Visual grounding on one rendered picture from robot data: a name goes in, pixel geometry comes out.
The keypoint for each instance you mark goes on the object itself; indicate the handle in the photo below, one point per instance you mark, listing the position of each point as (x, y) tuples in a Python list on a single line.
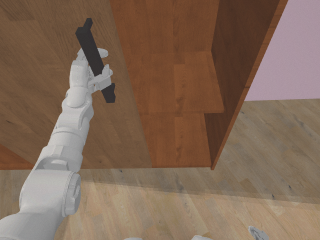
[(88, 45)]

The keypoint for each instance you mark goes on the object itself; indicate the robot left hand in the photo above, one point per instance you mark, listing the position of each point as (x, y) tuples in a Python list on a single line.
[(81, 74)]

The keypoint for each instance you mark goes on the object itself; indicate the left robot upper arm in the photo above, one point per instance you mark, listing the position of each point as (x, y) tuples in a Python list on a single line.
[(48, 197)]

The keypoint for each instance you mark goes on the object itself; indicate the robot left forearm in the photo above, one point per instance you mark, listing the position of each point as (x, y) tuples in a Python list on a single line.
[(65, 147)]

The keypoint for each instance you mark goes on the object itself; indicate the wardrobe door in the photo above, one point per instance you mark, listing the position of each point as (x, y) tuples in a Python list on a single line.
[(9, 157), (37, 47)]

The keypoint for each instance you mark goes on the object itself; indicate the robot right hand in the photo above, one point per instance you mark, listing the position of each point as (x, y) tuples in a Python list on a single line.
[(257, 234)]

